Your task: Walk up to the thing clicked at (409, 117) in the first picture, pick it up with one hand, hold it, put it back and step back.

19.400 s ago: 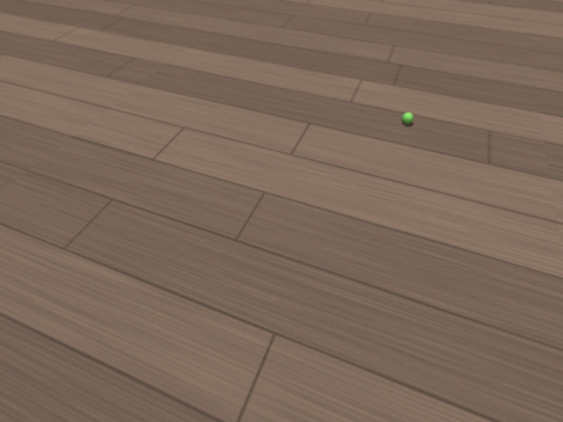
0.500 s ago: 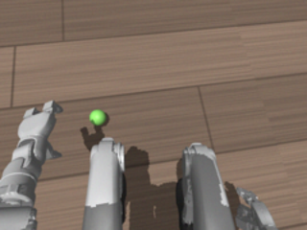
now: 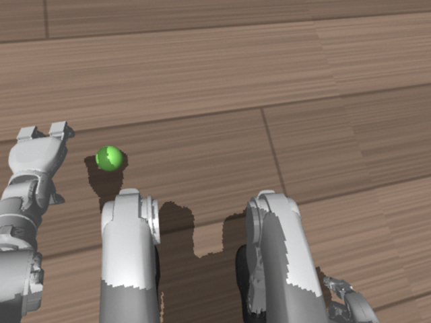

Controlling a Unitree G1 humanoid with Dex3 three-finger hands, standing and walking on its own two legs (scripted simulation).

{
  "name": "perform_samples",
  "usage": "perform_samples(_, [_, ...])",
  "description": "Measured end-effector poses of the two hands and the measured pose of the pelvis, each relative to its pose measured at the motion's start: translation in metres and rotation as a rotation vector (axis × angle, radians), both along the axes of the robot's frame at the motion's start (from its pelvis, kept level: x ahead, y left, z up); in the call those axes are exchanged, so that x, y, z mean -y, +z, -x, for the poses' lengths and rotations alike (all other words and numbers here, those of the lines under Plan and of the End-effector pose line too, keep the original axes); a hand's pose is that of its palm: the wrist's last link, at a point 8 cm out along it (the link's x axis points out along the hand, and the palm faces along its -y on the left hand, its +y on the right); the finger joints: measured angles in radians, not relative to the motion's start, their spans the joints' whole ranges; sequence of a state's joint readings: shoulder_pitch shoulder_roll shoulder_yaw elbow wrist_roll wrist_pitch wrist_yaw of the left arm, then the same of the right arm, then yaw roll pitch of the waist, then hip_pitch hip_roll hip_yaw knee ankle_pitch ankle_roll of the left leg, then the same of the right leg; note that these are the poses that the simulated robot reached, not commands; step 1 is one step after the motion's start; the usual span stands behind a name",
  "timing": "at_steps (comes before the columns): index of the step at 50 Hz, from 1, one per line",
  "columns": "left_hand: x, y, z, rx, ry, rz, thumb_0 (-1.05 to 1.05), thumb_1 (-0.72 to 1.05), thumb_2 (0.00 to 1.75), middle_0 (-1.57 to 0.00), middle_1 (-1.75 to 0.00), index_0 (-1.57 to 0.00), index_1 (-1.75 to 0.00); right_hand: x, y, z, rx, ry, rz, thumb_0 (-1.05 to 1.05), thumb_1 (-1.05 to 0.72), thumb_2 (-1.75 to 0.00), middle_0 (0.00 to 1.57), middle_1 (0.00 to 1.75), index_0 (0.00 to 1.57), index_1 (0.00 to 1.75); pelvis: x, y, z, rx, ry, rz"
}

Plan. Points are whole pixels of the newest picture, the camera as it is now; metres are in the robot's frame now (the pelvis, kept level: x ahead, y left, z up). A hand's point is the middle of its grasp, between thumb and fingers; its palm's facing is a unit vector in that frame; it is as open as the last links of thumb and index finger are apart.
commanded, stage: rise first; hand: left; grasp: from above
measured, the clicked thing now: (109, 158) +0.45 +0.27 -0.32
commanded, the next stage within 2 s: approach in 0.62 s
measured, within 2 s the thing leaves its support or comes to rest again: neither
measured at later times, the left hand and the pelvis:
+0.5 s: hand (64, 166) +0.39 +0.33 -0.19, palm faces -0.42 -0.11 -0.90, open 14.1 cm; pelvis +0.01 +0.00 -0.02, yaw -1 degrees
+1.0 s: hand (94, 158) +0.42 +0.28 -0.22, palm faces -0.42 -0.08 -0.90, open 14.1 cm; pelvis +0.01 +0.00 -0.03, yaw -2 degrees
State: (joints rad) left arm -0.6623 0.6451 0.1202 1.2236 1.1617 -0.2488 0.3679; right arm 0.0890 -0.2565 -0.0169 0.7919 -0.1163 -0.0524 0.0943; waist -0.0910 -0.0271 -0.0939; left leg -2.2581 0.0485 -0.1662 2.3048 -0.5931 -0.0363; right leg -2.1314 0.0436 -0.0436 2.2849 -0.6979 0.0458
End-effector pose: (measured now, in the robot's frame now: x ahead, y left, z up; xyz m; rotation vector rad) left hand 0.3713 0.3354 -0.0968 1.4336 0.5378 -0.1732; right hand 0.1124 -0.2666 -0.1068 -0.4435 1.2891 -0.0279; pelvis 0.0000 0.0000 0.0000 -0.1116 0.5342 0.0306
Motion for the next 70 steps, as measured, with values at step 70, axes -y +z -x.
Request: perform_samples(70, [0.057,-0.041,-0.094,-0.039,0.019,-0.041,0.0,-0.54,0.99,-0.08,-1.04,-0.08,-1.03,-0.001,-0.028,0.063,-0.152,-0.078,-0.073,0.01,-0.91,-0.9,0.2,0.3,0.21,0.3,0.006,-0.027,-0.013,-0.009,-0.048,-0.005])
